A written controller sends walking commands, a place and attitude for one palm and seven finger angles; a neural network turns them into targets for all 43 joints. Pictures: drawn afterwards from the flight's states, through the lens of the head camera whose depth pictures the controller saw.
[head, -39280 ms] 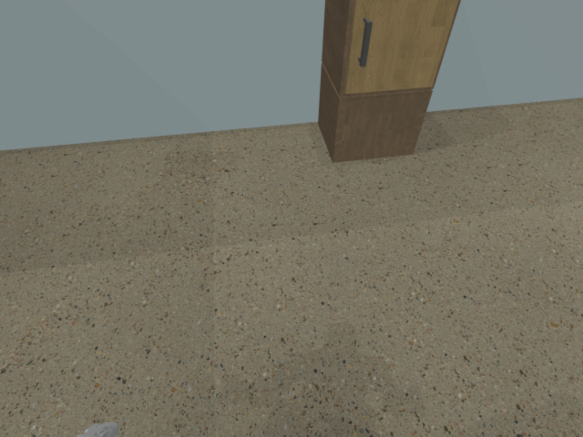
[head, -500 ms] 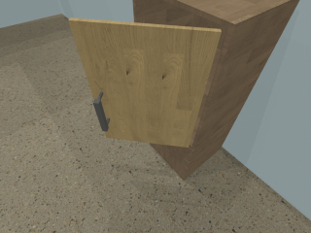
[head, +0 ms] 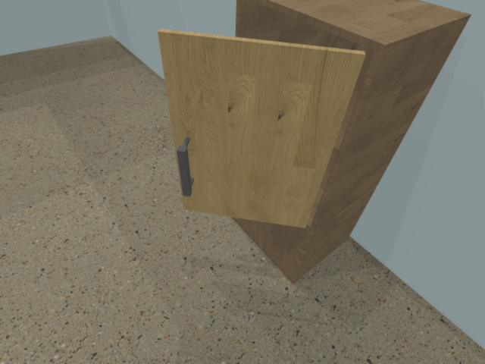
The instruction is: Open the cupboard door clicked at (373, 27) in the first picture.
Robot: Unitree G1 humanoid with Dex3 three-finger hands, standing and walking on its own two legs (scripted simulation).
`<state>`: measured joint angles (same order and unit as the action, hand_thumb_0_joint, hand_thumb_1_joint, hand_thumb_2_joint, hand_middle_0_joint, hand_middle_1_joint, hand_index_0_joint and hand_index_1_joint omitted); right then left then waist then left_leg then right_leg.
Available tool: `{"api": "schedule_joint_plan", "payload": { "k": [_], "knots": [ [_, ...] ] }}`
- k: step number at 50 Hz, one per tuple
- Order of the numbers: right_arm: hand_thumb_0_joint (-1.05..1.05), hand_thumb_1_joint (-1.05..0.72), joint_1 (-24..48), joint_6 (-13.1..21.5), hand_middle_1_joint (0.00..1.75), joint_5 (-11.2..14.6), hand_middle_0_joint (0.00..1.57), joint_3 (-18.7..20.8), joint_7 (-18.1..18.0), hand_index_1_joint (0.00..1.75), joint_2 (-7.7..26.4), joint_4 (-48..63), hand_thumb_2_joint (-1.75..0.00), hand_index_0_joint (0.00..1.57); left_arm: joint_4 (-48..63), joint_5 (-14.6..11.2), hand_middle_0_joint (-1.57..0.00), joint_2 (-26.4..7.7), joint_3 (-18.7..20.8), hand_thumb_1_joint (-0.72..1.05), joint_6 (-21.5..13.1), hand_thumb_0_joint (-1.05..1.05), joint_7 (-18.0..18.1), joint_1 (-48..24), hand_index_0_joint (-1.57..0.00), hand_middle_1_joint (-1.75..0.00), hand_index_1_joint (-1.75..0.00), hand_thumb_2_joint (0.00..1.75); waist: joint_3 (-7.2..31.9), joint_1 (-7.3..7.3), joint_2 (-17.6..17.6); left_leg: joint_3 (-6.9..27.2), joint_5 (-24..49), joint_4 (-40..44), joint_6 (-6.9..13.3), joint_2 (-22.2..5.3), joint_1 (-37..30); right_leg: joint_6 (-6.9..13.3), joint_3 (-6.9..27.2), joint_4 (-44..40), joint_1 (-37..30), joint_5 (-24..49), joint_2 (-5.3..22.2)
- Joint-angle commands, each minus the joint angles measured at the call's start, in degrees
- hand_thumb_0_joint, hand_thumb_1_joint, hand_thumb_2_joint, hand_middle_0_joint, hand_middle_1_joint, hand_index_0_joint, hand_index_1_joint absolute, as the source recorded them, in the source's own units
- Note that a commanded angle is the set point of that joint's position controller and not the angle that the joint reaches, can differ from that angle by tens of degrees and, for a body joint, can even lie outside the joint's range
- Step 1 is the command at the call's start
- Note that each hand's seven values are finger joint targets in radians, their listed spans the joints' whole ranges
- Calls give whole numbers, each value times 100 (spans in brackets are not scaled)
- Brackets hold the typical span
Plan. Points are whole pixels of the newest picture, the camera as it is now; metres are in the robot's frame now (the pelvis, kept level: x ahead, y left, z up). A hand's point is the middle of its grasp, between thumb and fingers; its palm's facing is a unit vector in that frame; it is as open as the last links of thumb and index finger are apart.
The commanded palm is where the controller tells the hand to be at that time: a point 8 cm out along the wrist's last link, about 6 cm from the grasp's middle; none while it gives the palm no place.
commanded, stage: look again from close up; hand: left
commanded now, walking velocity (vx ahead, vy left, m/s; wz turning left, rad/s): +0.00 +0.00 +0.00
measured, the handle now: (187, 167) +0.64 +0.20 -0.10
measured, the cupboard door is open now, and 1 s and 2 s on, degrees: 43 43 43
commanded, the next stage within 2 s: shuffle to correct the standing spot in 0.06 s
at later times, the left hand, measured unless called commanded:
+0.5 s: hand out of the picture -0.09 +0.19 -0.18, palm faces +0.02 -0.99 -0.13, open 7.3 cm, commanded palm none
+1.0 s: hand out of the picture +0.04 +0.25 -0.19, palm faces -0.03 -0.99 -0.13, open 7.3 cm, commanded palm none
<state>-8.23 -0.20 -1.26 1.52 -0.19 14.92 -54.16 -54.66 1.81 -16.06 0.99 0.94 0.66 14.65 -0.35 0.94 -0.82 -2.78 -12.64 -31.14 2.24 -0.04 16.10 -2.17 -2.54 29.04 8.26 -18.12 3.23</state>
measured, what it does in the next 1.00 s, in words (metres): steps to the left: left foot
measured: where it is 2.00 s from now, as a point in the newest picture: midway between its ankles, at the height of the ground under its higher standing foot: outside the picture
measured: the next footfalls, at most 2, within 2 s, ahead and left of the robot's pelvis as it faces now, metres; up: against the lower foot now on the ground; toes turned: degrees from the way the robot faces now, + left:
left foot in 0.94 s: +0.13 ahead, +0.17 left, +0.00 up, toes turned -2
right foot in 1.24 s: +0.16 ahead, -0.04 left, +0.00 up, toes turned -5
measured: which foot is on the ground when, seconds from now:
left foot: down 0.00-0.66, up 0.68-0.92, down 0.94-1.00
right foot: down 0.00-0.94, up 0.96-1.00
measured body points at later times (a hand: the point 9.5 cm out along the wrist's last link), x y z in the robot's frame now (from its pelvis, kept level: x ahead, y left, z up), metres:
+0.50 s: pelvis -0.02 +0.03 +0.00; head -0.02 +0.04 +0.45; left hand -0.09 +0.24 -0.16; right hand -0.04 -0.21 -0.15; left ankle +0.05 +0.09 -0.73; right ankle -0.03 -0.14 -0.73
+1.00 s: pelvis +0.06 +0.09 -0.01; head +0.07 +0.11 +0.44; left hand +0.04 +0.30 -0.18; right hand +0.06 -0.15 -0.15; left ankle +0.12 +0.18 -0.73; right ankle -0.02 -0.06 -0.70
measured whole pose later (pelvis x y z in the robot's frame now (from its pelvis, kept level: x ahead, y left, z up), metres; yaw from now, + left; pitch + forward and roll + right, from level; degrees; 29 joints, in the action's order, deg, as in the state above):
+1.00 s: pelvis +0.06 +0.09 -0.01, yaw -5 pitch -1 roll -1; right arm -17.2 2.4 -1.8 3.0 -0.3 8.9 -58.6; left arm -61.5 2.1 -7.4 3.0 0.5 0.4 22.0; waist -1.6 -0.1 -2.1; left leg -7.2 -14.2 -36.5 2.4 -2.6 21.0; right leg 0.0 -2.4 49.4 15.9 -28.8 5.7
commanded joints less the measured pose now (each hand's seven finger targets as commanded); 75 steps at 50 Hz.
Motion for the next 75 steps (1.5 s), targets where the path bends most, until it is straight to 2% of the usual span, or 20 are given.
{"api": "schedule_joint_plan", "payload": {
  "k": [1, 11, 20, 23, 26, 31, 32, 33, 34, 39, 44, 45, 47, 48, 53, 57, 60, 64, 69, 75],
  "knots": [
    [0, -90, -3, 118, 30, 1, 20, 213, -25, 30, 1032, 291, -90, 20, 213, -10, -20, -795, 124, 90, -117, 0, 35, 189, -20, -30, -30, 90, -276, -44, 294, 1009, -1417, 1486, 109, -632, 228, 322, 264, -666, 422, -255, 142],
    [0, -90, -499, -15, 30, 2, 20, 88, -3, 30, 543, -168, -90, 20, -286, 4, -20, -267, -2, 90, -39, 0, 63, 907, -20, -30, -30, 90, -224, -18, 140, 857, -2110, 1596, -25, -553, 201, 275, 299, -870, 521, -1130, 156],
    [0, -90, -1015, -25, 30, 9, 20, 154, -51, 30, 225, -364, -90, 20, -386, -57, -20, -148, 181, 90, -10, 0, 15, 1164, -20, -30, -30, 90, -648, -162, -216, 271, -1976, 515, -100, -259, 80, 698, 1081, -848, 1439, -1997, 275],
    [0, -90, -1215, 10, 30, 9, 20, 197, -80, 30, 272, -433, -90, 20, -415, -43, -20, 120, 202, 90, -19, 0, 3, 1286, -20, -30, -30, 90, -652, -178, 278, 666, -2647, 1147, 10, -570, 65, 623, 659, -140, 1539, -1771, -111],
    [0, -90, -1243, 80, 30, 13, 20, 289, -103, 30, 482, -537, -90, 20, -486, -15, -20, 592, 151, 90, 5, 0, -11, 1561, -20, -30, -30, 90, -557, -35, 944, 1927, -3456, 2459, 594, -1655, 395, 437, -198, 1853, 1206, -748, -362],
    [0, -90, -971, 111, 30, 25, 20, 180, -105, 30, 125, -685, -90, 20, -769, -23, -20, 869, 140, 90, -133, 0, 40, 2177, -20, -30, -30, 90, -680, 347, 361, 887, -2454, 1714, 487, -1179, 1264, 502, -360, -102, -440, -375, -166],
    [0, -90, -906, 95, 30, 61, 20, 158, -84, 30, -128, -623, -90, 20, -856, -5, -20, 723, 191, 90, -176, 0, 84, 2491, -20, -30, -30, 90, -885, 462, -352, 389, -2185, 677, 206, -680, 1850, 697, 468, -1045, -759, -936, 295],
    [0, -90, -836, 87, 30, 120, 20, 97, -60, 30, -495, -441, -90, 20, -872, 15, -20, 280, 273, 90, -215, 0, 169, 2570, -20, -30, -30, 90, -1178, 450, -1673, -412, -1694, -844, -117, -29, 2762, 1272, 2486, -2104, -786, -2254, 1668],
    [0, -90, -513, 73, 30, 20, 20, 162, -14, 30, -282, -272, -90, 20, -771, -64, -20, 93, 323, 90, -254, 0, 204, 2320, -20, -30, -30, 90, -1203, 320, -991, -34, -1302, -1807, -96, -277, 2401, 1552, 3085, -2572, 169, -2655, 2178],
    [0, -90, -906, 136, 30, 37, 20, 200, 91, 30, -488, -325, -90, 20, -559, -4, -20, 345, 264, 90, -465, 0, 188, 1357, -20, -30, -30, 90, -751, -126, -779, -41, -441, -2000, -214, -495, 1884, 1149, 986, -1848, -51, 460, 1379],
    [0, -90, -1468, 242, 30, 40, 20, 165, 70, 30, -526, -399, -90, 20, -531, -10, -20, 118, 344, 90, -287, 0, 75, 1096, -20, -30, -30, 90, -564, -289, -577, -618, -79, 1, -251, -109, -496, 718, 169, -890, 1175, -407, 839],
    [0, -90, -1825, 267, 30, 24, 20, 209, 32, 30, -272, -497, -90, 20, -495, -19, -20, 242, 313, 90, -232, 0, 46, 1135, -20, -30, -30, 90, -435, -377, 0, -333, -368, 296, -241, -296, -1084, 591, 10, -211, 1561, -774, 611],
    [0, -90, -2658, 275, 30, -84, 20, 399, -80, 30, 662, -609, -90, 20, -99, -27, -20, 684, 218, 90, -216, 0, -2, 901, -20, -30, -30, 90, -238, -632, 1811, 2628, -1690, 1908, 719, -2236, -1419, 201, -610, 2343, 2730, -1725, -251],
    [0, -90, -2519, 283, 30, -101, 20, 378, -85, 30, 581, -631, -90, 20, 23, 6, -20, 632, 211, 90, -225, 0, 3, 535, -20, -30, -30, 90, -401, -635, 1346, 2898, -2217, 2199, 974, -2384, -983, 366, -134, 3266, 2854, -1626, -11],
    [0, -90, -1413, 427, 30, -47, 20, 138, -159, 30, -59, -516, -90, 20, -151, -32, -20, 705, 192, 90, -185, 0, -78, 490, -20, -30, -30, 90, -198, -112, 552, 1082, 258, 2020, 736, -1734, -83, 223, 113, 2597, 1987, -144, 371],
    [0, -90, -1203, 313, 30, -42, 20, 136, -239, 30, 21, -556, -90, 20, -199, -75, -20, 765, 118, 90, -71, 0, 13, 495, -20, -30, -30, 90, 2, -36, 396, 589, 1926, 1469, 682, -1669, -46, 122, -75, 908, 833, 107, 105],
    [0, -90, -1119, 170, 30, 6, 20, 193, -243, 30, -3, -596, -90, 20, -207, -54, -20, 483, 191, 90, -39, 0, 49, 663, -20, -30, -30, 90, -73, 84, 292, 385, 1220, 873, 298, -1359, 271, 147, -63, -215, 106, 993, 40],
    [0, -90, -1324, 29, 30, 49, 20, 147, -163, 30, -496, -602, -90, 20, -28, -53, -20, 56, 202, 90, -93, 0, 115, 248, -20, -30, -30, 90, -58, -194, -455, -158, 98, 373, -214, -509, 156, 650, 740, -300, 548, 2356, 809],
    [0, -90, -1243, 15, 30, 41, 20, 210, -165, 30, -339, -564, -90, 20, 141, -61, -20, 185, 229, 90, -31, 0, 167, 40, -20, -30, -30, 90, 124, -171, 21, 1, 1097, 481, -129, -736, -252, 489, 421, 60, 679, 2226, 508],
    [0, -90, -912, -24, 30, 25, 20, 245, -130, 30, -200, -361, -90, 20, 185, -33, -20, 226, 215, 90, -1, 0, 158, 65, -20, -30, -30, 90, 23, -114, 28, 136, 95, 722, -26, -797, 25, 380, 462, -149, 693, 1157, 319]
  ]
}}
